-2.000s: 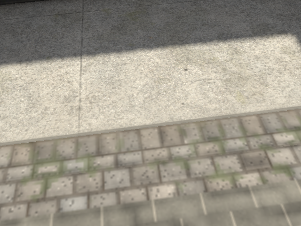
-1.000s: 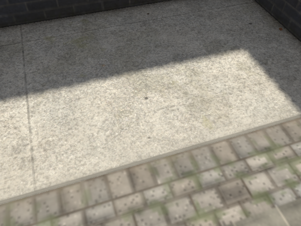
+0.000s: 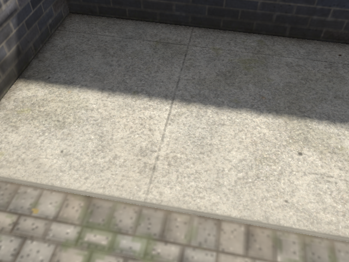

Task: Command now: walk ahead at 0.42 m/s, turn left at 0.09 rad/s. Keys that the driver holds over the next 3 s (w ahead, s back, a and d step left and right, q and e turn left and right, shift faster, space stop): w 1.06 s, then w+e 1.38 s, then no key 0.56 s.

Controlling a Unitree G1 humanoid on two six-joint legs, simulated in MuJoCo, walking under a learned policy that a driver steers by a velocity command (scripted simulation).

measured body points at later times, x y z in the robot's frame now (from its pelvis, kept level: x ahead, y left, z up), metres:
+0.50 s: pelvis +0.25 -0.01 -0.02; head +0.29 -0.02 +0.43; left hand +0.45 +0.23 -0.11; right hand +0.18 -0.26 -0.16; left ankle +0.03 +0.09 -0.71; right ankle +0.37 -0.08 -0.74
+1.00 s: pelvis +0.52 +0.00 -0.01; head +0.56 +0.00 +0.44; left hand +0.44 +0.24 -0.15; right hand +0.74 -0.21 -0.11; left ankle +0.67 +0.09 -0.73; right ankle +0.36 -0.08 -0.74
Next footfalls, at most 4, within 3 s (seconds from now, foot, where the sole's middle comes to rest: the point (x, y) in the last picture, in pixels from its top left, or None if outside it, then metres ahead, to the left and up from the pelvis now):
0.46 right None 0.40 -0.08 -0.77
1.02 left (167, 214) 0.71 0.09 -0.77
1.58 right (212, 165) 0.97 -0.10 -0.77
2.12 left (208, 109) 1.33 -0.09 -0.77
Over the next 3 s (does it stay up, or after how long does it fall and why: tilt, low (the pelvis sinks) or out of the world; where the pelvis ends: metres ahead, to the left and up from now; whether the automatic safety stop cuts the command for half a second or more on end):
stays up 1.35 -0.32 0.00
